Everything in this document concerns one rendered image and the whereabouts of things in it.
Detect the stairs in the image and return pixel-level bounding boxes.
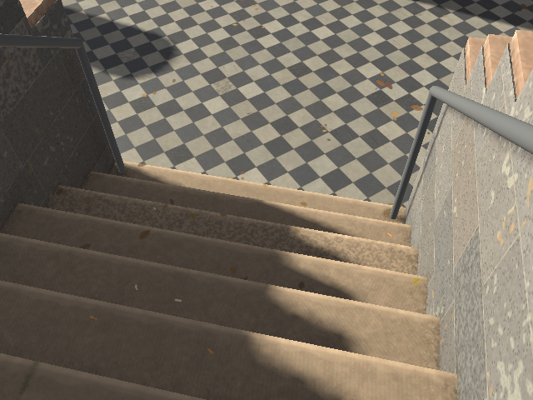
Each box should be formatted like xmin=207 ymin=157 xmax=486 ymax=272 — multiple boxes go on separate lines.
xmin=0 ymin=161 xmax=457 ymax=400

